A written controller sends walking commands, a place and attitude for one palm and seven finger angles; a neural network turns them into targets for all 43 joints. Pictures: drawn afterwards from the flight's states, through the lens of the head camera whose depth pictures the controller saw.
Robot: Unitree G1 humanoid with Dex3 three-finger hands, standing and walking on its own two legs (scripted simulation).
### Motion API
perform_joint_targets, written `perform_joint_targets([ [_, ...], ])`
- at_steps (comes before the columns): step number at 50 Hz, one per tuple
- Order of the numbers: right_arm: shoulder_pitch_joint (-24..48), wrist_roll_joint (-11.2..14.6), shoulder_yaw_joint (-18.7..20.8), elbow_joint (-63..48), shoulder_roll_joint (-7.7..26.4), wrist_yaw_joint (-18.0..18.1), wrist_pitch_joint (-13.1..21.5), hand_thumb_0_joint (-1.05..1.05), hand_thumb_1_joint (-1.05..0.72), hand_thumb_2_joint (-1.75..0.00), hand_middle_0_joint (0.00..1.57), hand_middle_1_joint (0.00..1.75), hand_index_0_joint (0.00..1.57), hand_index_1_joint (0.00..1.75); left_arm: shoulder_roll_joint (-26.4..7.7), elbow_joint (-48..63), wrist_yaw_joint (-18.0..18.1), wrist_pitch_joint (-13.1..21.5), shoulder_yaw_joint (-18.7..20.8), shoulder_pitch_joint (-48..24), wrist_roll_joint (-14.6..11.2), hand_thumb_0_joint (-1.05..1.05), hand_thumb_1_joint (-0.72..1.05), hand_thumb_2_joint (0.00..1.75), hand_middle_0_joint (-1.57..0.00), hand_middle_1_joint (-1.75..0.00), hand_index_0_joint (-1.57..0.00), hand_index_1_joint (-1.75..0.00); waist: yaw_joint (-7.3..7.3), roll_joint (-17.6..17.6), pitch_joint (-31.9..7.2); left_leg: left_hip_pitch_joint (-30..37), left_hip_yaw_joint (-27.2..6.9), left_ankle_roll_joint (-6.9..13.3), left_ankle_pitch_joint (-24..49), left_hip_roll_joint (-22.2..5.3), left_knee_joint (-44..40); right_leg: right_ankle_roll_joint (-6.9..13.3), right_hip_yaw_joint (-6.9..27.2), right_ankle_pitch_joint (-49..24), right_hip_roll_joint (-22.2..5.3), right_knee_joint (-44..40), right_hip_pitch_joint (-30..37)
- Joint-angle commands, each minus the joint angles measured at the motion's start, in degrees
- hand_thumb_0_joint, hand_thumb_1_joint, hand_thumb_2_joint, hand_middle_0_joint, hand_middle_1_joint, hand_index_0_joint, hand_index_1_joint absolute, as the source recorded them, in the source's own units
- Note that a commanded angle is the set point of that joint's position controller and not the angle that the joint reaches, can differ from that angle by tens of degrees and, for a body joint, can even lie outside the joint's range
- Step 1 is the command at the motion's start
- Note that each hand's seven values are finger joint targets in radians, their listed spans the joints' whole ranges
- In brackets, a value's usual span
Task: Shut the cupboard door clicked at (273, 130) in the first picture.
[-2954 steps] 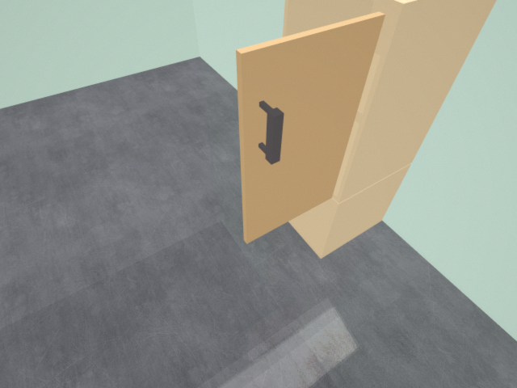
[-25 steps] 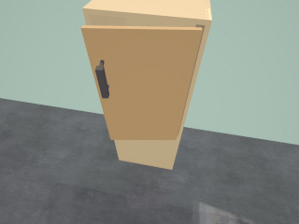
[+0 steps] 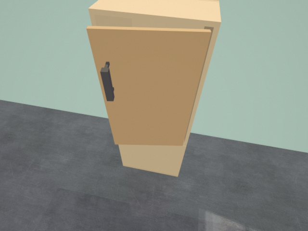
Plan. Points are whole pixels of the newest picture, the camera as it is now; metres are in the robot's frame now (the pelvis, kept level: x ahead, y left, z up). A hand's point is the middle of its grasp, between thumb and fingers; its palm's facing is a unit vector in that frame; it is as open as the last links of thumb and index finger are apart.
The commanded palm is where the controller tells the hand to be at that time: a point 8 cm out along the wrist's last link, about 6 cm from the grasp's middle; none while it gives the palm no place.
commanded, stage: shuffle to correct the standing spot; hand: left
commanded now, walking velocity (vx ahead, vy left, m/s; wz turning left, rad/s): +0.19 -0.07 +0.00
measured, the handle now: (109, 81) +0.54 +0.19 +0.08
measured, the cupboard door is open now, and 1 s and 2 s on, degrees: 11 11 11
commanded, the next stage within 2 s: come to a stop and stand still in 0.36 s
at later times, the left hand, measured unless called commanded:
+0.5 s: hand out of the picture +0.15 +0.16 -0.18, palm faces +0.08 -0.97 -0.24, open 7.3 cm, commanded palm none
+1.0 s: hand out of the picture +0.12 +0.12 -0.18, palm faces +0.14 -0.95 -0.27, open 7.4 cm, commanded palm none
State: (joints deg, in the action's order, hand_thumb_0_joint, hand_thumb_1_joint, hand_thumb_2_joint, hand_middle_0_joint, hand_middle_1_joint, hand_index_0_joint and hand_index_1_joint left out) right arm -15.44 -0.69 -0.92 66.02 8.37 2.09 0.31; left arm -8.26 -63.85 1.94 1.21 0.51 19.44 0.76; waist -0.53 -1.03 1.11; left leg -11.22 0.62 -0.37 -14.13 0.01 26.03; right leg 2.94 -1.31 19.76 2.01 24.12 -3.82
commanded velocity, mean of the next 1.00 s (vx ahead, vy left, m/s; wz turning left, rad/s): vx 0.01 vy -0.01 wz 0.03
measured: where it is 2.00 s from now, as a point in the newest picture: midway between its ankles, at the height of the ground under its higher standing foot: outside the picture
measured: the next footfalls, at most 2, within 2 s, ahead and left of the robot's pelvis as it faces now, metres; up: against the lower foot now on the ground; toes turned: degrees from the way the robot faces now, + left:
right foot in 0.48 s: +0.17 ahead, -0.16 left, +0.00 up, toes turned -4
left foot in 0.72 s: +0.16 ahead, +0.02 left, +0.00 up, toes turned +6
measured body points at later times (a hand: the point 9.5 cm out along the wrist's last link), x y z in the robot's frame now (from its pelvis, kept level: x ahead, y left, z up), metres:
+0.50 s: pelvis +0.09 -0.04 -0.02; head +0.13 -0.05 +0.43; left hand +0.14 +0.21 -0.16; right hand -0.01 -0.24 -0.17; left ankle +0.00 +0.12 -0.73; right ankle +0.14 -0.16 -0.74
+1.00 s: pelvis +0.12 -0.07 -0.02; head +0.16 -0.08 +0.43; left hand +0.11 +0.17 -0.16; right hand +0.27 -0.28 -0.16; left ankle +0.14 +0.05 -0.74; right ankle +0.10 -0.18 -0.74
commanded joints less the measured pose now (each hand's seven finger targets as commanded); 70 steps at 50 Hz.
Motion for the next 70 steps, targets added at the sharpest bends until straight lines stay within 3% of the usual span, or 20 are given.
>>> perform_joint_targets([
  [1,-1.4,-0.6,1.1,-2.8,3.6,-0.2,0.7,0.00,-0.90,-0.90,0.20,0.30,0.20,0.30,-5.9,0.5,-0.4,-0.3,1.8,7.6,0.1,0.00,0.90,0.90,-0.20,-0.30,-0.20,-0.30,-0.98,-4.5,8.9,-7.6,-0.1,1.9,-4.1,-1.9,4.1,2.8,10.0,9.2,-10.1,-9.5,-6.4],
  [6,-5.0,-0.6,1.6,-2.3,2.8,0.0,1.9,0.00,-0.90,-0.90,0.20,0.30,0.20,0.30,-5.3,0.4,-0.5,0.1,2.4,8.1,0.4,0.00,0.90,0.90,-0.20,-0.30,-0.20,-0.30,1.13,-1.4,8.0,-2.7,2.6,2.2,1.4,-3.2,4.8,4.2,7.1,-12.1,-10.2,-0.8,-6.8],
  [9,-19.1,-1.3,3.0,2.1,8.9,1.2,2.5,0.00,-0.90,-0.90,0.20,0.30,0.20,0.30,-3.1,3.4,-0.8,0.8,1.9,2.3,0.2,0.00,0.90,0.90,-0.20,-0.30,-0.20,-0.30,5.75,18.1,4.5,15.3,-23.3,14.4,28.2,-20.7,-7.3,-0.5,-3.5,11.5,-0.7,31.5,-27.7],
  [11,-18.3,-1.2,2.8,1.3,7.6,1.6,2.5,0.00,-0.90,-0.90,0.20,0.30,0.20,0.30,-3.6,5.5,-1.0,0.5,2.4,-2.5,0.7,0.00,0.90,0.90,-0.20,-0.30,-0.20,-0.30,4.80,5.5,8.8,9.4,-24.5,17.2,29.5,-24.5,-8.6,-0.2,1.9,12.9,-5.1,40.5,-33.2],
  [21,-9.0,-1.3,4.2,-1.9,7.5,0.5,2.1,0.00,-0.90,-0.90,0.20,0.30,0.20,0.30,-2.0,5.5,-2.8,0.5,3.6,-1.5,0.6,0.00,0.90,0.90,-0.20,-0.30,-0.20,-0.30,-0.28,7.7,2.7,-5.3,-7.2,6.1,5.6,-10.0,-4.3,-3.5,-8.1,-6.4,-2.8,7.2,-7.5],
  [22,-9.7,-1.1,4.1,-1.7,6.5,0.2,2.0,0.00,-0.90,-0.90,0.20,0.30,0.20,0.30,-3.9,4.3,-2.5,1.0,4.1,1.6,0.5,0.00,0.90,0.90,-0.20,-0.30,-0.20,-0.30,-1.70,4.3,1.3,-8.5,-5.1,4.3,3.0,-8.1,0.7,-3.0,-5.9,-7.3,-4.1,3.9,-0.4],
  [24,-9.6,-0.4,3.0,-4.6,1.0,-0.4,2.0,0.00,-0.90,-0.90,0.20,0.30,0.20,0.30,-13.3,1.7,-1.3,1.4,6.0,11.1,0.5,0.00,0.90,0.90,-0.20,-0.30,-0.20,-0.30,-5.25,-18.0,-6.0,-22.1,5.1,0.5,-20.6,-0.2,25.7,4.8,18.3,-8.1,-25.5,-6.3,13.3],
  [25,-5.9,-0.4,3.2,-5.8,2.6,0.0,1.4,0.00,-0.90,-0.90,0.20,0.30,0.20,0.30,-12.6,2.2,-0.8,1.1,5.4,10.2,0.2,0.00,0.90,0.90,-0.20,-0.30,-0.20,-0.30,-6.01,-16.6,-4.1,-22.6,2.0,0.6,-24.4,-2.3,34.5,7.8,21.2,-11.4,-27.6,-8.1,7.4],
  [32,-7.1,0.2,2.7,-3.9,-0.3,-0.2,-0.7,0.00,-0.90,-0.90,0.20,0.30,0.20,0.30,-9.2,6.2,0.6,-0.3,3.9,-3.8,0.6,0.00,0.90,0.90,-0.20,-0.30,-0.20,-0.30,0.94,-5.8,0.1,-3.9,5.6,-2.0,-4.3,-2.3,11.2,5.4,2.6,-35.9,-19.1,0.4,-11.4],
  [35,-6.0,-0.3,4.0,-5.6,4.3,-0.2,-0.8,0.00,-0.90,-0.90,0.20,0.30,0.20,0.30,-8.7,7.5,0.5,-1.8,4.3,-3.9,0.2,0.00,0.90,0.90,-0.20,-0.30,-0.20,-0.30,1.21,-1.1,-0.6,4.5,2.9,-0.1,14.3,-5.7,0.8,1.3,1.2,-25.3,-15.3,6.3,-15.9],
  [38,-0.4,-0.8,4.7,-9.4,9.3,0.1,-0.5,0.00,-0.90,-0.90,0.20,0.30,0.20,0.30,-4.8,8.7,0.8,-3.0,3.3,-3.3,0.3,0.00,0.90,0.90,-0.20,-0.30,-0.20,-0.30,0.57,16.7,-0.6,-1.0,-9.5,10.9,39.7,-19.1,-7.0,-3.8,-2.7,12.8,-4.9,26.6,-16.2],
  [44,5.4,-1.1,5.2,-12.1,9.9,0.3,-0.7,0.00,-0.90,-0.90,0.20,0.30,0.20,0.30,-3.1,7.9,0.5,-2.5,2.7,-0.4,0.5,0.00,0.90,0.90,-0.20,-0.30,-0.20,-0.30,-0.36,8.3,-4.5,4.0,-4.2,11.8,37.7,-16.9,-2.1,-4.2,-0.4,10.3,-5.3,23.6,-16.4],
  [46,7.2,-0.8,5.1,-16.9,13.4,0.2,-0.6,0.00,-0.90,-0.90,0.20,0.30,0.20,0.30,-11.1,10.8,0.7,-1.7,1.0,4.7,1.5,0.00,0.90,0.90,-0.20,-0.30,-0.20,-0.30,-1.67,6.3,-3.1,1.9,-6.7,7.3,28.0,-12.7,0.5,-5.3,-1.1,1.8,-4.0,6.3,-10.6],
  [47,9.9,-0.8,5.9,-18.3,12.1,-0.4,0.3,0.00,-0.90,-0.90,0.20,0.30,0.20,0.30,-6.4,11.7,0.4,-1.2,1.6,3.9,1.1,0.00,0.90,0.90,-0.20,-0.30,-0.20,-0.30,-2.30,4.5,-8.5,5.3,-2.4,3.7,25.0,-9.6,9.2,-4.2,1.3,-10.7,-6.8,-1.8,-13.2],
  [48,6.7,-0.4,5.5,-19.3,8.0,-0.6,0.1,0.00,-0.90,-0.90,0.20,0.30,0.20,0.30,-9.7,12.9,1.0,-0.5,1.9,1.3,1.2,0.00,0.90,0.90,-0.20,-0.30,-0.20,-0.30,0.36,-0.8,-10.7,-0.4,0.2,2.1,16.1,-5.1,13.0,-1.1,8.7,-30.7,-11.4,1.5,-6.8],
  [52,9.4,-0.8,4.7,-21.2,4.2,-1.0,-1.4,0.00,-0.90,-0.90,0.20,0.30,0.20,0.30,-8.7,14.3,1.6,0.4,2.4,4.2,1.2,0.00,0.90,0.90,-0.20,-0.30,-0.20,-0.30,-1.43,-14.5,-4.4,-17.2,0.1,1.7,-12.0,0.6,22.6,3.8,13.1,-59.8,-16.8,6.3,1.8],
  [56,8.7,0.0,4.6,-20.5,3.6,-1.5,-1.8,0.00,-0.90,-0.90,0.20,0.30,0.20,0.30,-10.3,16.9,1.8,-0.3,2.6,1.5,1.5,0.00,0.90,0.90,-0.20,-0.30,-0.20,-0.30,-0.18,-7.3,-1.4,-12.0,1.1,1.0,-9.1,0.7,18.4,6.2,10.6,-48.1,-15.2,4.7,-4.1],
  [59,4.5,0.0,4.4,-18.0,4.2,-1.5,-1.2,0.00,-0.90,-0.90,0.20,0.30,0.20,0.30,-10.4,17.4,1.6,-0.7,2.3,-1.2,0.6,0.00,0.90,0.90,-0.20,-0.30,-0.20,-0.30,1.71,-6.3,-0.5,-0.9,1.3,1.3,1.2,0.2,5.7,3.3,9.0,-26.8,-12.8,2.8,-12.4],
  [63,5.1,-0.5,4.0,-16.1,7.6,-1.3,-0.2,0.00,-0.90,-0.90,0.20,0.30,0.20,0.30,-7.9,15.6,1.2,-1.7,1.8,0.5,0.3,0.00,0.90,0.90,-0.20,-0.30,-0.20,-0.30,-0.41,10.0,3.6,-6.3,-9.2,5.5,1.2,-7.5,-4.4,-1.8,2.8,-2.1,-5.3,2.0,-11.8],
  [70,0.0,-0.7,3.5,-13.3,6.0,-1.4,-0.8,0.00,-0.90,-0.90,0.20,0.30,0.20,0.30,-7.2,12.9,0.5,-1.0,1.4,1.2,0.3,0.00,0.90,0.90,-0.20,-0.30,-0.20,-0.30,0.55,0.9,2.8,-6.8,-5.9,3.0,-8.7,-4.2,-4.6,-0.5,6.7,6.2,-7.7,-6.0,-13.0],
])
